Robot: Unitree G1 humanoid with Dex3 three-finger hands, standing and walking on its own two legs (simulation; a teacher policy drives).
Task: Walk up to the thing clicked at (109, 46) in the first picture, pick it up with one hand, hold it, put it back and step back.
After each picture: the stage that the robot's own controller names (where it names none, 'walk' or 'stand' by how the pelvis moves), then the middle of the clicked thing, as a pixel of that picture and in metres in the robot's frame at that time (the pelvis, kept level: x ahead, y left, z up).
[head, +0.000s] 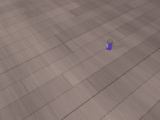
stand; (109, 44) +1.41 -0.27 -0.72
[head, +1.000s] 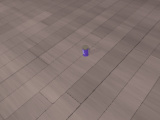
walk; (85, 50) +1.31 +0.08 -0.70
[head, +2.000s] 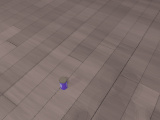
walk; (63, 83) +0.83 +0.24 -0.70
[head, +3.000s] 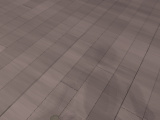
walk; out of the picture +0.49 +0.20 -0.70
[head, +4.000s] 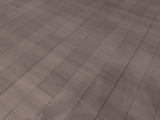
stand; out of the picture +0.42 +0.39 -0.69
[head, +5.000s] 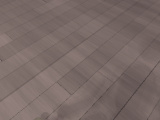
stand; out of the picture +0.45 +0.32 -0.70
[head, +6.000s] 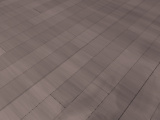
stand; out of the picture +0.38 +0.36 -0.71
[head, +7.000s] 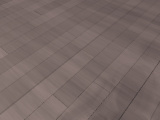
stand; out of the picture +0.39 +0.36 -0.72
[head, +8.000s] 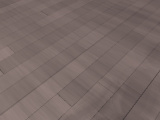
stand; out of the picture +0.41 +0.34 -0.73
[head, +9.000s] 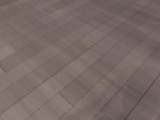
stand; out of the picture +0.41 +0.34 -0.73
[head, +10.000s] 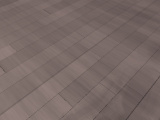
stand; out of the picture +0.40 +0.34 -0.73
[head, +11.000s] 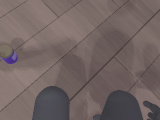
go down; (8, 54) +0.47 +0.36 -0.37
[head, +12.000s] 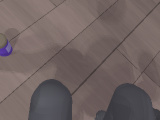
go down; (1, 45) +0.48 +0.37 -0.29
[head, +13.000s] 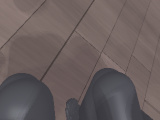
close in; out of the picture +0.45 +0.41 -0.23
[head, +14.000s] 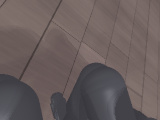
approach; out of the picture +0.43 +0.43 -0.22
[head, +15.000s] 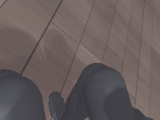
approach; out of the picture +0.43 +0.42 -0.23
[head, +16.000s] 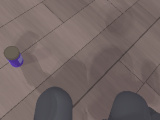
lift; (14, 57) +0.49 +0.36 -0.33
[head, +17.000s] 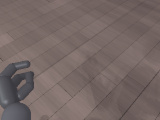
approach; out of the picture +0.42 +0.33 -0.66
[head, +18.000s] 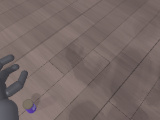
approach; (29, 106) +0.45 +0.34 -0.62
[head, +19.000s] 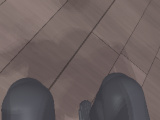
approach; out of the picture +0.48 +0.39 -0.26
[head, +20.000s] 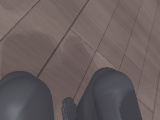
close in; out of the picture +0.45 +0.41 -0.23
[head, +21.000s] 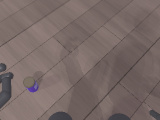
hold; (31, 84) +0.47 +0.34 -0.50
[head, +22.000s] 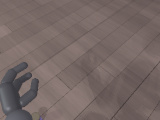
hold; (36, 119) +0.44 +0.33 -0.66
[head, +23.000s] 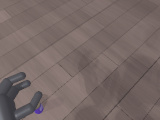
close; (37, 106) +0.46 +0.33 -0.60
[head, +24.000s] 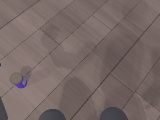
crouch; (18, 80) +0.47 +0.35 -0.48
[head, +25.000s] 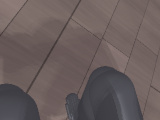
lower; out of the picture +0.46 +0.41 -0.24
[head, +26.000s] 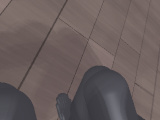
lower; out of the picture +0.45 +0.44 -0.23
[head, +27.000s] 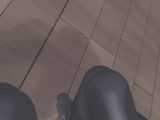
lower; out of the picture +0.45 +0.45 -0.23
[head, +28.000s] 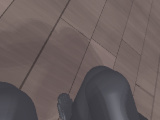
lower; out of the picture +0.45 +0.44 -0.23
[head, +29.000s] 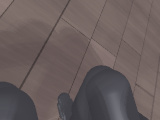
lower; out of the picture +0.45 +0.45 -0.23
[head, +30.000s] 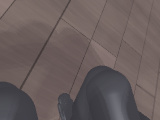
open; out of the picture +0.46 +0.45 -0.23
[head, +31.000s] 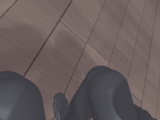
rise; out of the picture +0.46 +0.53 -0.27
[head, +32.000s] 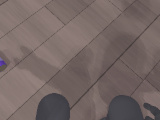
walk; out of the picture +0.49 +0.49 -0.43
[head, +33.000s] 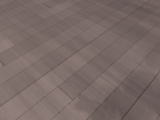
stand; out of the picture +0.39 +0.51 -0.69
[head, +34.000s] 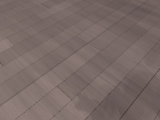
stand; out of the picture +0.35 +0.56 -0.69
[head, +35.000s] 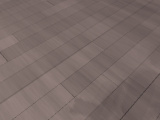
stand; out of the picture +0.31 +0.61 -0.70
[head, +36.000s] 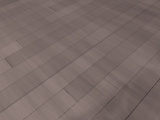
stand; out of the picture +0.27 +0.64 -0.75
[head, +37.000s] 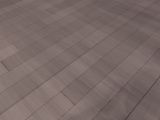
stand; out of the picture +0.23 +0.68 -0.75
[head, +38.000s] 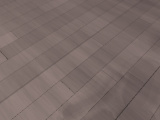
walk; out of the picture +0.23 +0.68 -0.74
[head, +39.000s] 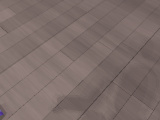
walk; out of the picture +0.44 +0.65 -0.72
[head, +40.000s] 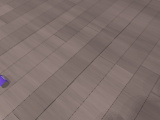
stand; (1, 81) +0.77 +0.75 -0.71
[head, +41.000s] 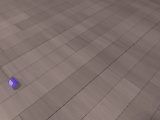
stand; (13, 83) +0.85 +0.66 -0.73
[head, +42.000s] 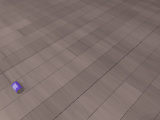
stand; (17, 87) +0.86 +0.66 -0.75
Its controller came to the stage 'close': yes
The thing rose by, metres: 0.01
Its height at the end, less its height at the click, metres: -0.02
